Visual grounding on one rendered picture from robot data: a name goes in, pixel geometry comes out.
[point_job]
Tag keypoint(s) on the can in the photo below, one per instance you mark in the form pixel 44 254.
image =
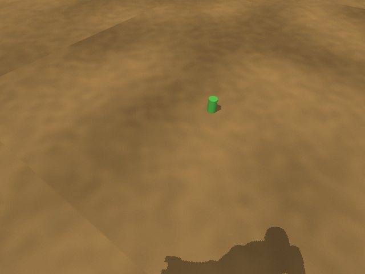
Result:
pixel 212 104

